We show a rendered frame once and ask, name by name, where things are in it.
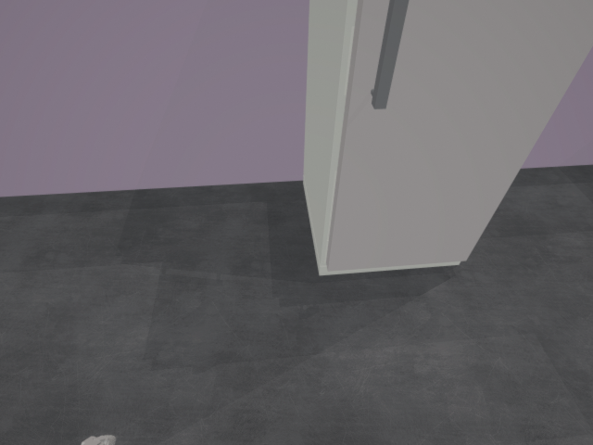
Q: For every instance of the fridge door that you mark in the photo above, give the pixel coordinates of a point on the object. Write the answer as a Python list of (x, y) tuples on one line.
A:
[(474, 86)]

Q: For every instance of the handle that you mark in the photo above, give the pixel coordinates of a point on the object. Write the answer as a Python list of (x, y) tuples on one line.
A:
[(393, 30)]

